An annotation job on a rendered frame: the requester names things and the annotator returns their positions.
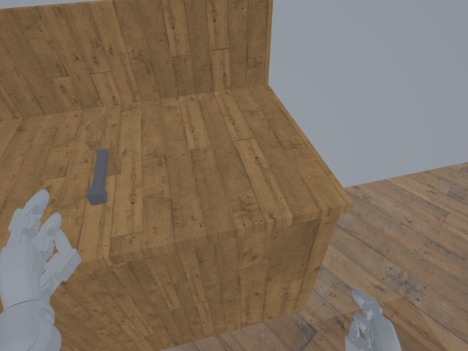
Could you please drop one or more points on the robot left forearm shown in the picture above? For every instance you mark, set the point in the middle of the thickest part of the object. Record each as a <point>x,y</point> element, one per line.
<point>28,326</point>

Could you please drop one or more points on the tap lever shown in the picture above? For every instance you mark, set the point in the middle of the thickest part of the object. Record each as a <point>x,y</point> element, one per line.
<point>96,194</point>

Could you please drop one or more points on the robot right hand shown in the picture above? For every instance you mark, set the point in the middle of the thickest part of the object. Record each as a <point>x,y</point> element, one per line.
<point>379,333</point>

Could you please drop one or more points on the robot left hand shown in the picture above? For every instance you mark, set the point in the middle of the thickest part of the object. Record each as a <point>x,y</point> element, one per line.
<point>23,259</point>

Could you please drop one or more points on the counter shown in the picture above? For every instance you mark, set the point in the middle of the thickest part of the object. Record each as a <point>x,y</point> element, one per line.
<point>219,209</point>

